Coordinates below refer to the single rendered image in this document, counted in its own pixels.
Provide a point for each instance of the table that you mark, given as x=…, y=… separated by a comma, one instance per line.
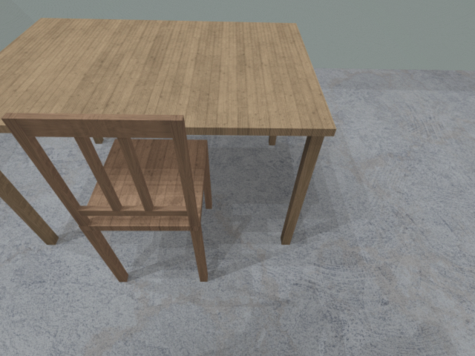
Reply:
x=226, y=78

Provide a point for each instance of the chair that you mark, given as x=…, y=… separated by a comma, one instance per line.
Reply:
x=144, y=185

